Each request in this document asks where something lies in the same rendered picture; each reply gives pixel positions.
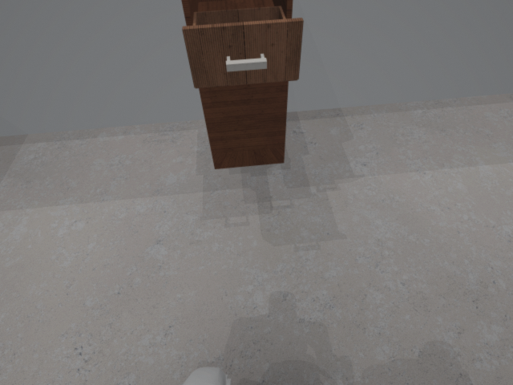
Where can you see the left robot thigh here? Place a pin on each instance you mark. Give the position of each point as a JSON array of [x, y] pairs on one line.
[[208, 376]]

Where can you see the drawer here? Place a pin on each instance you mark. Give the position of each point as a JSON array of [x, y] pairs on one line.
[[243, 34]]

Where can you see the handle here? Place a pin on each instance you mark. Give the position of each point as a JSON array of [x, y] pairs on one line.
[[246, 64]]

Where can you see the cabinet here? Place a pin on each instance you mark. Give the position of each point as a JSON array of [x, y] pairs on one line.
[[246, 124]]

